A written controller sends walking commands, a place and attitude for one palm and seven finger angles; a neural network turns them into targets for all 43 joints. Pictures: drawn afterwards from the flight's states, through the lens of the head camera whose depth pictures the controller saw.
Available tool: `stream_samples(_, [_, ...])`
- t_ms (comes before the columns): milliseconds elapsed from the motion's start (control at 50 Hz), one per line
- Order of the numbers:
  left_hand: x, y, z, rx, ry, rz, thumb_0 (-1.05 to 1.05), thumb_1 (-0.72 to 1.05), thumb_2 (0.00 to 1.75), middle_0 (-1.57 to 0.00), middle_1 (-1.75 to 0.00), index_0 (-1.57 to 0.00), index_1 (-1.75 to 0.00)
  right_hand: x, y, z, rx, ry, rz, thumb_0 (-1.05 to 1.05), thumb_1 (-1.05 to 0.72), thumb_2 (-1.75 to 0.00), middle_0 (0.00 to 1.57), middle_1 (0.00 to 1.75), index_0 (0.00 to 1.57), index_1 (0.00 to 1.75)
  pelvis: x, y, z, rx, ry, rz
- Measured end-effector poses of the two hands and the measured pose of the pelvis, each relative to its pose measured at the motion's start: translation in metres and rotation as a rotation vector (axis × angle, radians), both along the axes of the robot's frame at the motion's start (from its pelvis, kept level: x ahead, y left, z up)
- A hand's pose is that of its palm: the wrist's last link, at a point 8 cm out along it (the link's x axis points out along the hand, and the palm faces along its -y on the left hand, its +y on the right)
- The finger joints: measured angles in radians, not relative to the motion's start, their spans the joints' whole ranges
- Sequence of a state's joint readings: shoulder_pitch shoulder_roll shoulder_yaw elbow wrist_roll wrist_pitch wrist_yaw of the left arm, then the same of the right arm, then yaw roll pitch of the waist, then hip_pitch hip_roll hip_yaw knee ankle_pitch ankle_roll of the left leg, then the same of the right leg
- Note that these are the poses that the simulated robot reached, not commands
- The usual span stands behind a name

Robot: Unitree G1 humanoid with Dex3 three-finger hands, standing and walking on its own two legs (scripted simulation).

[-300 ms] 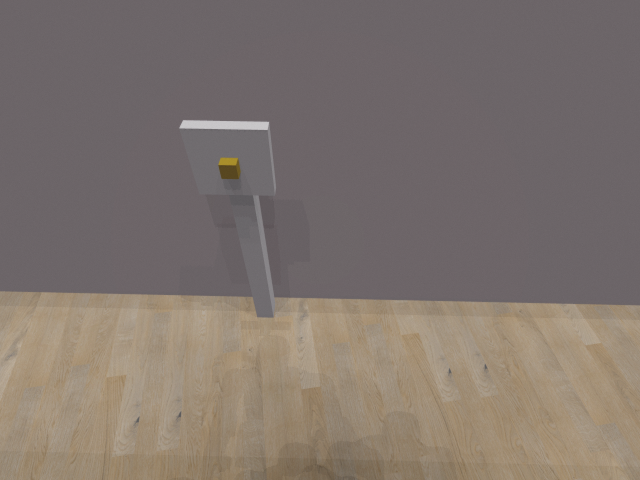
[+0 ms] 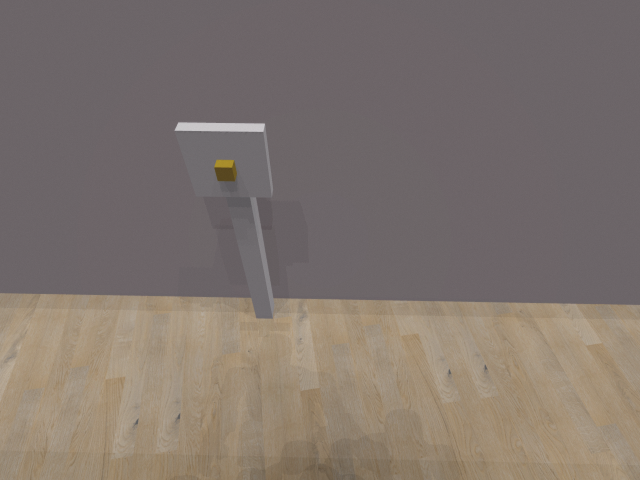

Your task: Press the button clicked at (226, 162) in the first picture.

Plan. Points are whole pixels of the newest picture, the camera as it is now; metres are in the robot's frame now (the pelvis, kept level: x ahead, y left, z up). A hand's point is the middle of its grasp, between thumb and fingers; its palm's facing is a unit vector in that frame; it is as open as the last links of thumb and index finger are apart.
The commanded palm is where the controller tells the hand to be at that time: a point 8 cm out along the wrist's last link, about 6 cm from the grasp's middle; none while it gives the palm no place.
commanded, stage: look at it before walking up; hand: left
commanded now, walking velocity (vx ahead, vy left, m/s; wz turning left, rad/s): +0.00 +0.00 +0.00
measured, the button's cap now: (226, 169) +0.71 +0.24 -0.06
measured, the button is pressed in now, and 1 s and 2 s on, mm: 0 0 0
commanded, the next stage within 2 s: take the last steps up to it in 0.54 s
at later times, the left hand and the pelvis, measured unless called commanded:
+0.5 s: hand out of the picture +0.04 +0.20 -0.17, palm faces -0.01 -0.96 -0.28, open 7.4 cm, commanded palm none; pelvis +0.01 -0.01 +0.00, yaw +0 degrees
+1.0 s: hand out of the picture +0.00 +0.17 -0.19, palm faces +0.09 -0.98 -0.17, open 7.4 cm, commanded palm none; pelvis +0.06 +0.01 -0.01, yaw +2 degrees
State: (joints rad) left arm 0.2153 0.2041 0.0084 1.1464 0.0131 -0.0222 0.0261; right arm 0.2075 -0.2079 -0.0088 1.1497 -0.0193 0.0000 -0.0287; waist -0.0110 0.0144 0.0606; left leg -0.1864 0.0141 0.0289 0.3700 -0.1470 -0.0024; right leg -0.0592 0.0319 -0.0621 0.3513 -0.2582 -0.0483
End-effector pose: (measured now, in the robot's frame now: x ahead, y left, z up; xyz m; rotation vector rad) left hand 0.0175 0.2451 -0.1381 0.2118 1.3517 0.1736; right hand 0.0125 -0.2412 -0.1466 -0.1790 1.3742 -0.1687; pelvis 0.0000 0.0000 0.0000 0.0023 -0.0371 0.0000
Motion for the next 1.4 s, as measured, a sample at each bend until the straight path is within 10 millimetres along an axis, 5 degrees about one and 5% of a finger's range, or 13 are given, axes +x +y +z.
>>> stream_samples(720, [0.025, -0.001, 0.006, 0.031, -0.020, -0.015, 0.00, 0.91, 0.90, -0.20, -0.30, -0.20, -0.30, 0.026, -0.027, 0.004, -0.030, -0.028, 0.010, 0.00, -0.91, -0.90, 0.20, 0.30, 0.20, 0.30, 0.013, -0.013, 0.001, 0.005, 0.002, -0.008])
stream_samples(900, [0.002, -0.018, -0.013, -0.037, 0.043, 0.058, 0.00, 0.91, 0.90, -0.20, -0.30, -0.20, -0.30, 0.012, 0.002, -0.007, 0.023, 0.081, 0.011, 0.00, -0.91, -0.90, 0.19, 0.30, 0.20, 0.30, 0.038, -0.007, -0.008, -0.010, 0.002, 0.023])
stream_samples(1060, [-0.026, -0.020, -0.031, -0.115, 0.230, 0.121, 0.00, 0.91, 0.90, -0.20, -0.30, -0.20, -0.30, 0.041, 0.039, -0.016, 0.028, 0.058, -0.021, 0.00, -0.91, -0.90, 0.20, 0.30, 0.20, 0.30, 0.078, 0.020, -0.023, 0.012, -0.007, 0.019])
stream_samples(1120, [-0.003, -0.015, -0.026, -0.110, 0.235, 0.097, 0.01, 0.91, 0.90, -0.20, -0.30, -0.20, -0.30, 0.040, 0.053, -0.014, 0.048, 0.071, -0.055, 0.00, -0.91, -0.90, 0.20, 0.30, 0.20, 0.30, 0.090, 0.024, -0.018, 0.023, 0.003, 0.011])
stream_samples(1260, [0.099, -0.008, -0.008, -0.049, 0.056, 0.049, 0.02, 0.94, 0.90, -0.20, -0.30, -0.20, -0.30, 0.038, 0.075, -0.009, 0.135, 0.194, -0.071, 0.00, -0.91, -0.90, 0.20, 0.30, 0.20, 0.30, 0.124, 0.018, -0.007, 0.019, 0.028, 0.024])
stream_samples(1400, [0.165, -0.014, -0.010, 0.011, -0.047, 0.054, 0.02, 0.94, 0.90, -0.20, -0.30, -0.19, -0.30, 0.078, 0.057, -0.029, 0.179, 0.236, -0.076, 0.00, -0.91, -0.90, 0.20, 0.30, 0.20, 0.30, 0.170, -0.005, -0.021, 0.022, 0.023, 0.038])
